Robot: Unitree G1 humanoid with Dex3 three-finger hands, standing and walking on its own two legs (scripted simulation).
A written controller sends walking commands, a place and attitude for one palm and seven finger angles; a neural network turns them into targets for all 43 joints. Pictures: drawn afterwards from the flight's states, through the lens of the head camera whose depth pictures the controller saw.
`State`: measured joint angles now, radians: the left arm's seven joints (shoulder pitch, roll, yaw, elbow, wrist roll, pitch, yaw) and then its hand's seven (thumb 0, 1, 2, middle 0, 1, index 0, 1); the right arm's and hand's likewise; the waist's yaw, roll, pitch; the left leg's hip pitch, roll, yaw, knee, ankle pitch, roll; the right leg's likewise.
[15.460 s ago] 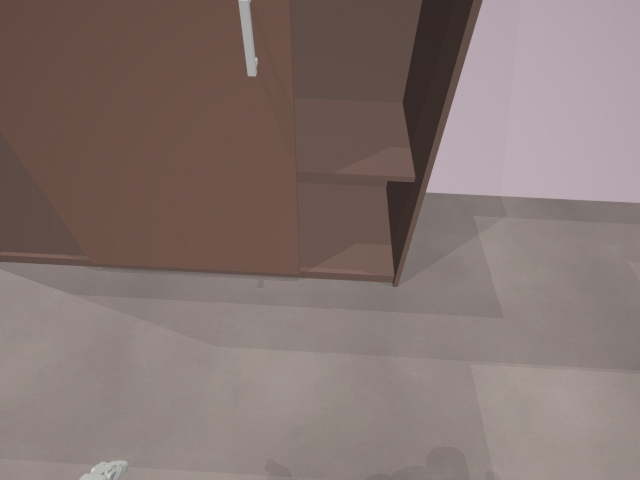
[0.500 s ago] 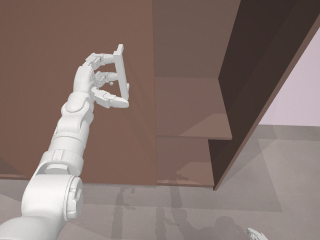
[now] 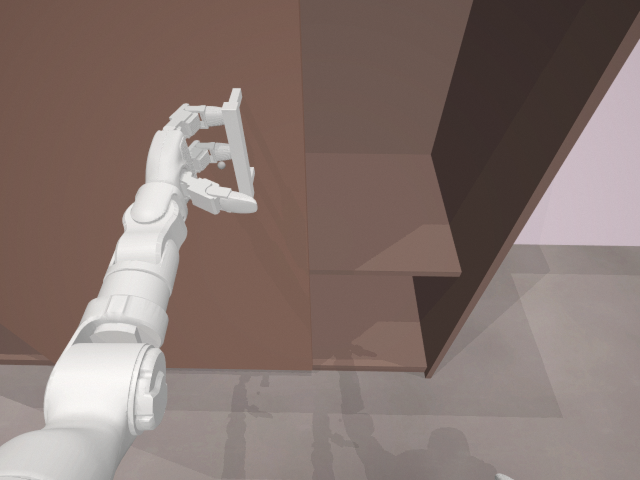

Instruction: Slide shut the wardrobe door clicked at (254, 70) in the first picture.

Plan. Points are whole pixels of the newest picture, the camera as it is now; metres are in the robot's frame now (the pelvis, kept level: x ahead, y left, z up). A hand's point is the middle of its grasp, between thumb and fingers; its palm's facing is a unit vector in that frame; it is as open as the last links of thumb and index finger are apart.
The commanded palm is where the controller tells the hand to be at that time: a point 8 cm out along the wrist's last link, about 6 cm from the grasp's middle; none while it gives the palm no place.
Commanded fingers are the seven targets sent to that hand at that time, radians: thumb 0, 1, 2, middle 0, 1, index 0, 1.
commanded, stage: slide the fingers in behind the handle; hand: left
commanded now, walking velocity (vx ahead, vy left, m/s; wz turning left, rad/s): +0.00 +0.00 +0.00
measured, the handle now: (241, 147) +0.51 +0.10 +0.15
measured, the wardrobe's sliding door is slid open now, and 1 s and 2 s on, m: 0.36 0.36 0.36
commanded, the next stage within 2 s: grip the handle and tug to test in 1.54 s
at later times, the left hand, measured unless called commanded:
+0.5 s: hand (244, 167) +0.46 +0.09 +0.16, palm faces -0.05 -1.00 -0.01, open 14.0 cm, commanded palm +0.44 +0.14 +0.16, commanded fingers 0.00 -0.50 0.30 -0.30 -1.20 -0.30 -1.20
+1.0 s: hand (257, 167) +0.46 +0.07 +0.16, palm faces -0.05 -1.00 +0.00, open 13.9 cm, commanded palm +0.43 +0.13 +0.16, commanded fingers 0.00 -0.50 0.30 -0.30 -1.20 -0.30 -1.20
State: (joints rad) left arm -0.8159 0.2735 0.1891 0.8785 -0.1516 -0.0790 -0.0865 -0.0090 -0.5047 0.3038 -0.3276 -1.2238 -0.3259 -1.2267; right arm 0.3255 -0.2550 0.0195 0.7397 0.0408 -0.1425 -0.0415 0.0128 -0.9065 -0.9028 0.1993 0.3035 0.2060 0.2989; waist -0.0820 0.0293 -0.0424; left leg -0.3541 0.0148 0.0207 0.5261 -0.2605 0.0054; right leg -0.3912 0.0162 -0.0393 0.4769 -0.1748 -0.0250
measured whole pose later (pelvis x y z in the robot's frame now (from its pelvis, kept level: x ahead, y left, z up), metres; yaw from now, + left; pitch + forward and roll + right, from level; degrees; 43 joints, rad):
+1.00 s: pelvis +0.00 -0.01 +0.00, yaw +0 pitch +4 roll +0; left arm -0.82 0.18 0.14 0.86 -0.14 -0.06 0.00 -0.01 -0.50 0.30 -0.31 -1.21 -0.32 -1.22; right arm 0.29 -0.24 0.02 0.74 0.03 -0.12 -0.04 0.01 -0.91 -0.90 0.20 0.30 0.21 0.30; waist -0.08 0.03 -0.04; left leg -0.33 0.02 0.02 0.52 -0.26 0.00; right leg -0.38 0.02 -0.04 0.49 -0.18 -0.03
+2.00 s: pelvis +0.01 +0.00 +0.00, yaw +0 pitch +4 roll +0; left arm -0.81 0.15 0.10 0.81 -0.13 -0.04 0.04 0.00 -0.05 0.50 -0.33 -1.27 -0.33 -1.27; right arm 0.29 -0.24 0.02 0.75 0.03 -0.13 -0.03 0.01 -0.91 -0.90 0.20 0.30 0.21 0.30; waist -0.07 0.03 -0.04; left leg -0.32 0.01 0.02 0.51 -0.26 0.00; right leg -0.36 0.01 -0.04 0.48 -0.19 -0.03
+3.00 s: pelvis +0.02 +0.00 +0.00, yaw -1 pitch +4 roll +0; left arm -0.70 0.15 0.12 0.68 -0.14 0.01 0.03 0.02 0.81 0.83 -0.37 -1.40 -0.39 -1.40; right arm 0.29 -0.23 0.01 0.72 0.03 -0.11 -0.02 0.01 -0.91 -0.90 0.20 0.30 0.21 0.30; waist -0.07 0.03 -0.05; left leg -0.29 0.02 0.04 0.48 -0.27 0.00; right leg -0.34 0.02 -0.02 0.45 -0.19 -0.03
